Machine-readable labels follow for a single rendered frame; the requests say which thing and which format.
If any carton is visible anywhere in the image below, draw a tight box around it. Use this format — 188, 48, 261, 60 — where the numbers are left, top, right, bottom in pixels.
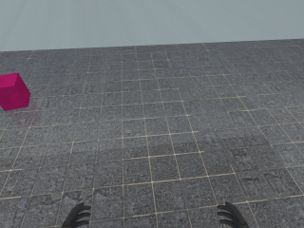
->
0, 72, 30, 111

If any robot right hand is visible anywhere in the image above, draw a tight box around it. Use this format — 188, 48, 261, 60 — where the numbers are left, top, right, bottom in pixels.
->
217, 201, 249, 228

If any robot left hand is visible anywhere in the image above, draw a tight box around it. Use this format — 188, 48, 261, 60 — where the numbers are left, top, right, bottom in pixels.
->
61, 202, 91, 228

